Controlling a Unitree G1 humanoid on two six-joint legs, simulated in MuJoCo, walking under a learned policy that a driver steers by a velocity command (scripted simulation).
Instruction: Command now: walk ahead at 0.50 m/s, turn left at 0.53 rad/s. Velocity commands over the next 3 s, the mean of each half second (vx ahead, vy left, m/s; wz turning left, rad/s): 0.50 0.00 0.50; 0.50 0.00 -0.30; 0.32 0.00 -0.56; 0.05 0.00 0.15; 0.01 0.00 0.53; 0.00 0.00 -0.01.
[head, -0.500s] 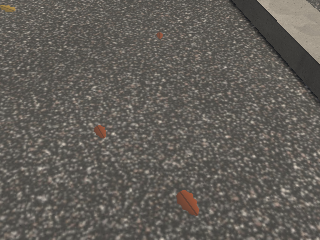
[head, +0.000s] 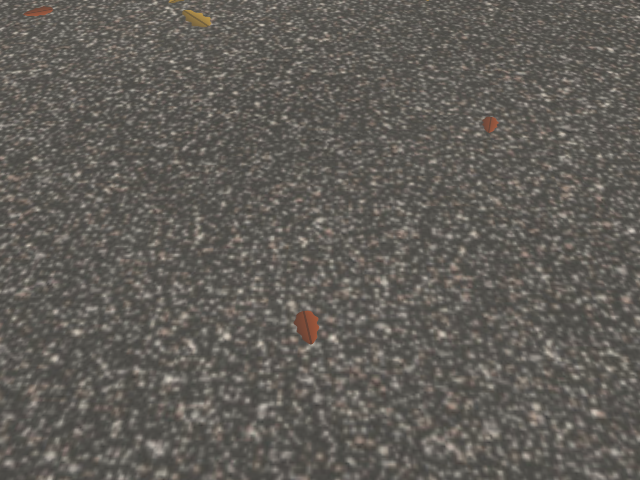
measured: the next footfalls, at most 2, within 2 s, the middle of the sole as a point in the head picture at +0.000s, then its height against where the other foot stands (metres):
left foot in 0.26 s outside the picture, level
right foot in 0.80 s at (344, 400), level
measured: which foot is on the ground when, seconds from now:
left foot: up 0.00-0.24, down 0.26-0.82, up 0.84-1.00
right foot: down 0.00-0.28, up 0.30-0.78, down 0.80-1.00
